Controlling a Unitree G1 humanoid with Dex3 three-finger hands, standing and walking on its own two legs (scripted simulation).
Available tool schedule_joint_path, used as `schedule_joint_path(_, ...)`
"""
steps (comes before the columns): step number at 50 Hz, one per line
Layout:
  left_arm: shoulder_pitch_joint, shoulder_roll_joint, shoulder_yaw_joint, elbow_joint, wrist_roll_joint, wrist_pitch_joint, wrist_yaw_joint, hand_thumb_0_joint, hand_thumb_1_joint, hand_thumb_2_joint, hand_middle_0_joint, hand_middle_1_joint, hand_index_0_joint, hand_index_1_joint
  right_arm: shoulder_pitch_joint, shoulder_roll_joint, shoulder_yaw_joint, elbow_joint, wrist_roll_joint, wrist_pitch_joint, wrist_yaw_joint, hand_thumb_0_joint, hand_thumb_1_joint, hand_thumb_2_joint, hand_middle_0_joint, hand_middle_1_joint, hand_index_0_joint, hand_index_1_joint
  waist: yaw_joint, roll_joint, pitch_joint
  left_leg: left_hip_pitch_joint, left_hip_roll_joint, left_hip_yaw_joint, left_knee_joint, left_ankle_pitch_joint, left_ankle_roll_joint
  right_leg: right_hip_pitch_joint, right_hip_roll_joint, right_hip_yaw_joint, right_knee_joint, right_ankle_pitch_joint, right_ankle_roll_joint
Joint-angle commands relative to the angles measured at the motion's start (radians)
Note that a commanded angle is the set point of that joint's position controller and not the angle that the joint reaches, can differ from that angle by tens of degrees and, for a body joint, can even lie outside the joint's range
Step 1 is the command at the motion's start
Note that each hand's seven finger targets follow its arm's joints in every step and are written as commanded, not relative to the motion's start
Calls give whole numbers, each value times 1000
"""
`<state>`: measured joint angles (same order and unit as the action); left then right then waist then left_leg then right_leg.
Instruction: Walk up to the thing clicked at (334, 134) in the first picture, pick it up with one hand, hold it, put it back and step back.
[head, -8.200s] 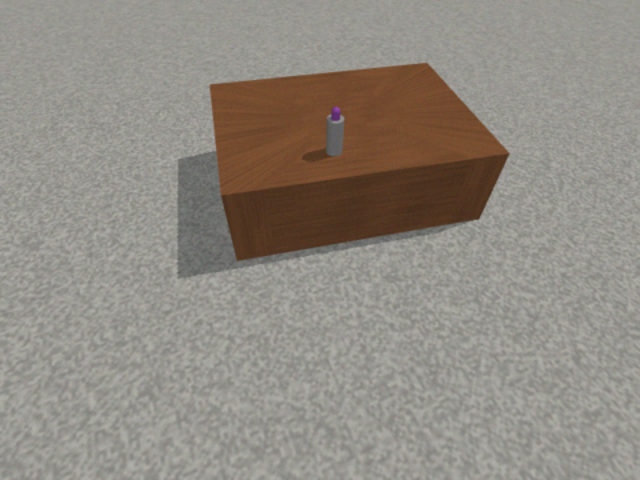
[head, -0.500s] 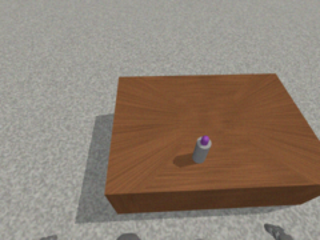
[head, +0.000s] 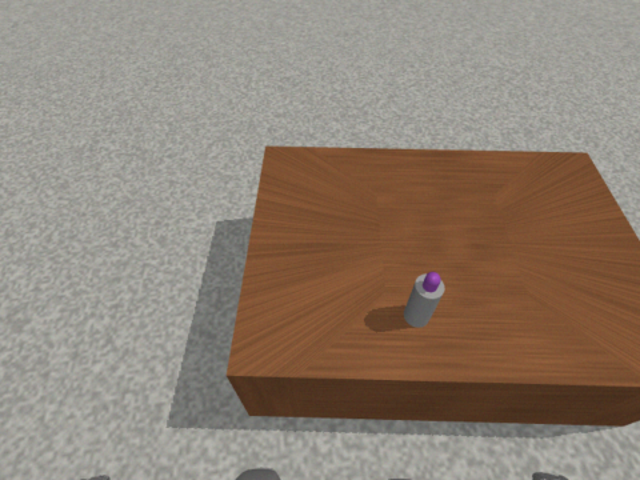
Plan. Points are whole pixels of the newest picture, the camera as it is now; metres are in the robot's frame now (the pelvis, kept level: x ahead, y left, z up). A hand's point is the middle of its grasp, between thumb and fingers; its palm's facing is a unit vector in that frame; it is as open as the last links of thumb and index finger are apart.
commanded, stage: walk up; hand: right
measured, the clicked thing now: (424, 297) +0.52 -0.22 -0.30
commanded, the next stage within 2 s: stand in 1.10 s
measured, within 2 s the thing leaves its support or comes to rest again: neither
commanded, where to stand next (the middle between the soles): +0.06 +0.01 m, yaw -2 degrees
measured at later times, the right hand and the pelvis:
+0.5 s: hand out of the picture +0.10 -0.24 -0.12, palm faces -0.01 +0.94 -0.33, open 7.3 cm; pelvis -0.01 +0.01 +0.03, yaw -1 degrees
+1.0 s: hand out of the picture +0.08 -0.24 -0.13, palm faces +0.01 +0.95 -0.32, open 7.3 cm; pelvis +0.00 +0.01 +0.03, yaw -1 degrees
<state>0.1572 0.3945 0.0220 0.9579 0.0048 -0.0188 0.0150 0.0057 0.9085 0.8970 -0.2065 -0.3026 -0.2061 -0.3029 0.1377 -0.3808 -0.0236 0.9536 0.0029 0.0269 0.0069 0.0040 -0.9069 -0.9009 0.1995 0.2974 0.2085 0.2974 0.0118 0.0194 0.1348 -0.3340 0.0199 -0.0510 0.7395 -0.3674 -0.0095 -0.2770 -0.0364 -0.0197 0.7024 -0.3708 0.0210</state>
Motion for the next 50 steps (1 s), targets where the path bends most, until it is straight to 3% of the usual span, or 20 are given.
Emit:
schedule_joint_path(1,-112,266,51,-64,6,-26,4,0,900,900,-200,-300,-200,-300,-8,-203,-60,-21,-1,-32,-10,0,-900,-900,200,300,200,300,-50,-70,-144,153,33,-41,-169,142,50,-58,-177,201,-232,234,-131)
schedule_joint_path(2,-104,237,43,-49,1,-21,3,0,900,900,-200,-300,-200,-300,-35,-207,-57,-15,-4,-38,-6,0,-900,-900,200,300,200,300,-30,-62,-127,148,73,-104,-229,194,72,-67,-116,142,-218,184,-80)
schedule_joint_path(3,-91,223,41,-34,0,-19,1,0,900,900,-200,-300,-200,-300,-74,-217,-54,-17,-5,-42,-2,0,-900,-900,200,300,200,300,-10,-49,-123,116,104,-133,-255,187,94,-28,-67,91,-214,118,-56)
schedule_joint_path(4,-77,216,40,-13,1,-21,0,0,900,900,-200,-300,-200,-300,-83,-212,-50,-10,-2,-45,1,0,-900,-900,200,300,200,300,-2,-48,-144,105,120,-140,-265,210,98,32,-57,78,-220,121,-52)
schedule_joint_path(9,-78,203,33,32,-10,-24,-4,0,900,900,-200,-300,-200,-300,-114,-203,-33,39,-6,-47,0,0,-900,-900,200,300,200,300,4,24,-164,126,97,-95,-334,216,64,98,-75,89,-273,193,-60)
schedule_joint_path(20,-111,188,24,105,0,-21,-13,0,900,900,-200,-300,-200,-300,-154,-188,-31,94,-6,-43,4,0,-900,-900,200,300,200,300,0,15,-133,145,97,-83,-457,104,37,130,-83,88,-403,167,-42)
schedule_joint_path(25,-115,189,25,116,5,-25,-13,0,900,900,-200,-300,-200,-300,-148,-183,-33,104,-4,-44,5,0,-900,-900,200,300,200,300,-6,-10,-154,173,96,-68,-449,178,33,144,-88,85,-425,200,-37)
schedule_joint_path(27,-109,189,24,116,3,-24,-13,0,900,900,-200,-300,-200,-300,-149,-181,-33,103,-6,-42,6,0,-900,-900,200,300,200,300,-5,-7,-138,181,91,-63,-451,159,28,119,-91,92,-435,181,-36)
schedule_joint_path(33,-106,188,26,116,4,-25,-10,0,900,900,-200,-300,-200,-300,-131,-181,-34,112,-5,-42,4,0,-900,-900,200,300,200,300,-6,-18,-177,199,92,-55,-441,251,28,165,-92,84,-427,263,-31)
schedule_joint_path(50,-106,178,28,117,6,-16,-5,0,900,900,-200,-300,-200,-300,-115,-176,-38,117,-7,-39,0,0,-900,-900,200,300,200,300,-10,-13,-170,205,96,-52,-448,289,30,162,-88,77,-419,281,-29)
